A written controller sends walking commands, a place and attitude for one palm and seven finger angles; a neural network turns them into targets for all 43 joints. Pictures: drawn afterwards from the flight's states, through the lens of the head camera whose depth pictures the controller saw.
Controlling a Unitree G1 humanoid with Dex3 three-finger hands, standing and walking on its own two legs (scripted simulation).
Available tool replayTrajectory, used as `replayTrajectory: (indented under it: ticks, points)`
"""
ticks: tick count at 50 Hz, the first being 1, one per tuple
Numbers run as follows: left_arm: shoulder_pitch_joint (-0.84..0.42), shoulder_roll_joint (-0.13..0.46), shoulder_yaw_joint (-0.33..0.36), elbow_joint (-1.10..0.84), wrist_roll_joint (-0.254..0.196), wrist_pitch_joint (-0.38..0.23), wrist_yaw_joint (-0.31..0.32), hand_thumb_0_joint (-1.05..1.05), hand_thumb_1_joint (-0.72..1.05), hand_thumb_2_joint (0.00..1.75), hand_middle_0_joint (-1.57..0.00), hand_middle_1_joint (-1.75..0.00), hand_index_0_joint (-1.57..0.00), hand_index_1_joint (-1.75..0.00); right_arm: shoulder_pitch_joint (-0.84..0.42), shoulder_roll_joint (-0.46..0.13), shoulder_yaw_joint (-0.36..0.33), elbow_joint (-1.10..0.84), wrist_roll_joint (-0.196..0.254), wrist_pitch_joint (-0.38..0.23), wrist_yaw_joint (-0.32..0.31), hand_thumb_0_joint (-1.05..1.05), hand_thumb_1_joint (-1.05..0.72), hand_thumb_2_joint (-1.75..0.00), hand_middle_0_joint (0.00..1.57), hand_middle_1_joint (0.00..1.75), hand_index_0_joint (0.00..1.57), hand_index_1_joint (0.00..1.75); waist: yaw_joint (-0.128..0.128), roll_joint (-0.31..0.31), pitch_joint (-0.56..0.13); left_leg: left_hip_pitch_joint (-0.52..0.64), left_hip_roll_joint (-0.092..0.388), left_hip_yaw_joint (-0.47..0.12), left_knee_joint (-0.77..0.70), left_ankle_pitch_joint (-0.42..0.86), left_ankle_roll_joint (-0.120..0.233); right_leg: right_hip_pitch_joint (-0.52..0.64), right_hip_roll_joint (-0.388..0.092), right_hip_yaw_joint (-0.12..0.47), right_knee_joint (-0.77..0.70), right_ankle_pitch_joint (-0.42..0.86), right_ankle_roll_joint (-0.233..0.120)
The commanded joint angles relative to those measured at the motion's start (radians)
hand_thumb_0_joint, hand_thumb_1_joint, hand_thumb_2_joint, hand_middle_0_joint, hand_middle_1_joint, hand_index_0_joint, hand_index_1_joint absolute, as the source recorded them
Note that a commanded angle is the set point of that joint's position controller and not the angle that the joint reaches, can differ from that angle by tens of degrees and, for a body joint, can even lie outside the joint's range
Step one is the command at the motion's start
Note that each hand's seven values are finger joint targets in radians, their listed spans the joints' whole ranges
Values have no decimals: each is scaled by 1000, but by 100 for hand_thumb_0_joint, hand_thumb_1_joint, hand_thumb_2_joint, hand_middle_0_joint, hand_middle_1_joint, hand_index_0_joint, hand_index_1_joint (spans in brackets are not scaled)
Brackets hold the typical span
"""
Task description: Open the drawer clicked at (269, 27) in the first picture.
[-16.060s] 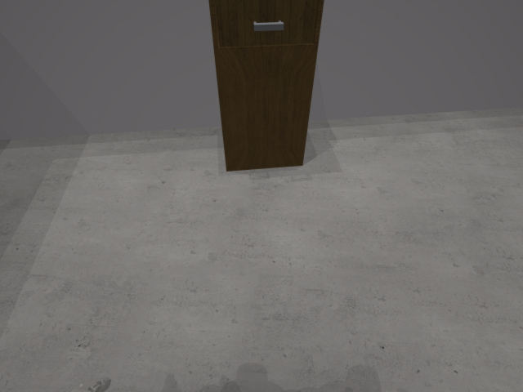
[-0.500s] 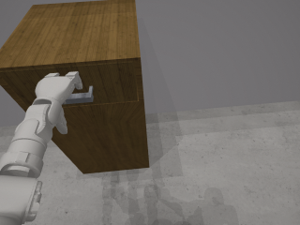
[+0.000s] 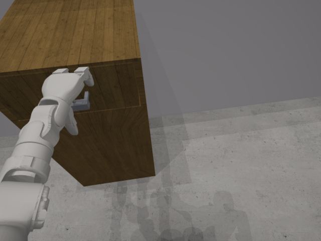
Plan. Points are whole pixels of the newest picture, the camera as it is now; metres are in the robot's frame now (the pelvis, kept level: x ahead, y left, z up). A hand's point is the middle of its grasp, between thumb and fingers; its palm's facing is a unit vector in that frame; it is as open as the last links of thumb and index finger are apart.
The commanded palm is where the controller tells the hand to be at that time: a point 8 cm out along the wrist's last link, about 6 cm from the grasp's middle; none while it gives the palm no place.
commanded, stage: move the hooked fingers above the handle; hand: left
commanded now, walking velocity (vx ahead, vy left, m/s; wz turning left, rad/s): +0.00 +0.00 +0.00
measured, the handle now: (68, 101) +0.49 +0.28 +0.04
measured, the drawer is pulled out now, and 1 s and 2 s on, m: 0.00 0.00 0.00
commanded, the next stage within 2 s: lower the fingers behind the handle in 1.70 s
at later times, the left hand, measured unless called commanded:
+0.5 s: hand (74, 103) +0.44 +0.23 +0.09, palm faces -0.04 -0.05 -1.00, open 13.8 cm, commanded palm +0.42 +0.27 +0.16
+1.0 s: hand (61, 110) +0.42 +0.26 +0.08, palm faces -0.13 +0.00 -0.99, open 13.8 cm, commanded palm +0.42 +0.27 +0.16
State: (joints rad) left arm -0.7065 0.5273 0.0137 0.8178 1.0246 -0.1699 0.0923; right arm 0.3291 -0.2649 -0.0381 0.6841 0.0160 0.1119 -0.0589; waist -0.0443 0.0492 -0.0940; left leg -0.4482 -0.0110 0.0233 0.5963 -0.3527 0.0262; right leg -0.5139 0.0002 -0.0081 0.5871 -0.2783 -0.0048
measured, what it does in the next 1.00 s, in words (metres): stands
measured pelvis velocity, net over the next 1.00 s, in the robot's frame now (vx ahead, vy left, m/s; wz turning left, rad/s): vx -0.01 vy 0.00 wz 0.03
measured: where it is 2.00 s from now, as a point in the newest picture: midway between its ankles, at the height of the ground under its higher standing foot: outside the picture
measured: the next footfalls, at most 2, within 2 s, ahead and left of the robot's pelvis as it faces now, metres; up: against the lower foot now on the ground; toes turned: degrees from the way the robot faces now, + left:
none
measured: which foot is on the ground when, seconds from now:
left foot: down 0.00-1.00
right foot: down 0.00-1.00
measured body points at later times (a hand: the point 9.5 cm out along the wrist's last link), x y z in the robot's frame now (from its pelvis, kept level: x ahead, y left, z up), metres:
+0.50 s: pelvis +0.00 +0.00 +0.00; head +0.05 +0.00 +0.45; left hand +0.44 +0.23 +0.14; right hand +0.10 -0.27 -0.12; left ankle -0.04 +0.10 -0.73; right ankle +0.00 -0.12 -0.73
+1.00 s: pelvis -0.01 +0.00 +0.00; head +0.05 -0.02 +0.45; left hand +0.42 +0.26 +0.14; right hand +0.07 -0.28 -0.13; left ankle -0.04 +0.10 -0.73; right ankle +0.00 -0.12 -0.73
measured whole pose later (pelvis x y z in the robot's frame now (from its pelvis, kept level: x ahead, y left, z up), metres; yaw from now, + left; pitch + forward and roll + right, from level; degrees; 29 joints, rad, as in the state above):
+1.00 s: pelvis -0.01 +0.00 +0.00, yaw +2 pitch +10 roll +0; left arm -0.71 0.57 -0.09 0.81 0.99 -0.14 0.02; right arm 0.33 -0.29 -0.05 0.69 0.02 0.09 -0.08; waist -0.02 0.04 -0.07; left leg -0.43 -0.02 -0.01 0.59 -0.34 0.02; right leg -0.48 -0.01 -0.04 0.57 -0.27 -0.01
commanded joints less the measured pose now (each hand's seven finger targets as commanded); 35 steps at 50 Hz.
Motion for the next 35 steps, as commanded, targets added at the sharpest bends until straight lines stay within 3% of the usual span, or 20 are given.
replayTrajectory:
  ticks: [1,2,4,6,8,11,12,15,16,17,20,22,24,28,29,32,33,35]
  points:
    - [-397,457,228,-190,8,63,161,0,-50,30,-30,-120,-30,-120,10,-128,-47,-97,-1,-31,7,0,-90,-90,20,30,20,30,75,35,-368,40,-21,1,-46,505,1,311,26,-12,3,404,-40]
    - [-400,477,245,-191,12,78,175,0,-50,30,-30,-120,-30,-120,4,-133,-49,-94,0,-31,9,0,-90,-90,20,30,20,30,73,12,-387,32,-20,4,-46,508,1,336,25,-9,1,412,-38]
    - [-410,478,232,-209,18,112,196,0,-50,30,-30,-120,-30,-120,-2,-131,-50,-94,1,-34,11,0,-90,-90,20,30,20,30,74,31,-428,52,-21,13,-54,509,0,363,22,-4,-1,431,-34]
    - [-406,464,207,-184,23,148,184,0,-50,30,-30,-120,-30,-120,-3,-138,-55,-87,6,-36,9,0,-90,-90,20,30,20,30,56,20,-434,71,-17,21,-56,507,4,359,22,-7,-9,437,-29]
    - [-396,427,162,-146,8,171,145,0,-50,30,-30,-120,-30,-120,10,-150,-57,-81,12,-34,6,0,-90,-90,20,30,20,30,30,-31,-425,80,-12,19,-65,490,10,357,21,-10,-26,429,-22]
    - [-396,316,49,-141,-18,181,66,0,-50,30,-30,-120,-30,-120,5,-161,-59,-89,21,-36,-1,0,-90,-90,20,30,20,30,-8,-50,-365,123,-8,10,-72,454,20,298,21,-16,-54,381,-18]
    - [-401,240,-17,-172,-32,171,34,0,-50,30,-30,-120,-30,-120,5,-160,-61,-96,23,-36,-3,0,-90,-90,20,30,20,30,-28,-54,-363,152,-5,6,-69,462,23,284,19,-14,-66,375,-18]
    - [-462,117,-147,-212,-51,133,-41,0,-50,30,-30,-120,-30,-120,1,-154,-55,-93,20,-40,-13,0,-90,-90,20,30,20,30,-59,-33,-261,202,-6,-16,-67,388,23,161,22,-21,-90,263,-19]
    - [-474,135,-128,-205,-54,115,-52,0,-50,30,-30,-120,-30,-120,9,-151,-54,-89,16,-41,-17,0,-90,-90,20,30,20,30,-56,-48,-242,196,-8,-21,-68,359,24,149,23,-20,-94,235,-21]
    - [-525,133,-138,-226,-59,90,-59,0,-50,30,-30,-120,-30,-120,14,-152,-51,-88,14,-42,-21,0,-90,-90,20,30,20,30,-71,-45,-217,192,-10,-27,-67,345,22,131,21,-20,-98,216,-24]
    - [-565,232,-35,-246,-41,34,-23,0,-50,30,-30,-120,-30,-120,20,-145,-49,-87,10,-43,-23,0,-90,-90,20,30,20,30,-32,20,-278,186,-20,-39,-51,364,13,141,22,-15,-61,219,-39]
    - [-571,365,91,-247,-24,11,33,0,-50,30,-30,-120,-30,-120,26,-149,-47,-86,2,-41,-21,0,-90,-90,20,30,20,30,6,48,-333,153,-24,-40,-42,411,4,184,23,-16,-32,249,-47]
    - [-534,436,178,-204,2,24,105,0,-50,30,-30,-120,-30,-120,14,-130,-41,-93,-1,-42,-16,0,-90,-90,20,30,20,30,38,68,-363,102,-28,-34,-33,450,-1,225,25,-18,-5,293,-48]
    - [-464,459,200,-151,33,125,196,0,-50,30,-30,-120,-30,-120,-21,-123,-33,-100,-2,-44,5,0,-90,-90,20,30,20,30,78,71,-425,65,-23,-3,-36,521,-16,312,23,-19,16,386,-43]
    - [-436,427,173,-123,32,156,194,0,-50,30,-30,-120,-30,-120,-21,-124,-33,-102,-1,-42,9,0,-90,-90,20,30,20,30,76,49,-418,57,-22,5,-42,520,-15,327,22,-20,11,405,-39]
    - [-437,464,187,-99,16,202,180,0,-50,30,-30,-120,-30,-120,-34,-139,-30,-95,7,-31,2,0,-90,-90,20,30,20,30,66,-49,-428,29,-19,20,-63,480,-4,392,17,-9,-11,423,-28]
    - [-441,480,189,-104,17,210,167,0,-50,30,-30,-120,-30,-120,-35,-141,-30,-97,12,-28,-2,0,-90,-90,20,30,20,30,65,-50,-440,33,-18,23,-72,473,-1,411,13,-6,-13,434,-24]
    - [-416,450,164,-94,8,217,135,0,-50,30,-30,-120,-30,-120,-37,-142,-32,-97,15,-22,-8,0,-90,-90,20,30,20,30,57,-64,-413,46,-18,29,-85,454,5,408,12,-9,-30,427,-20]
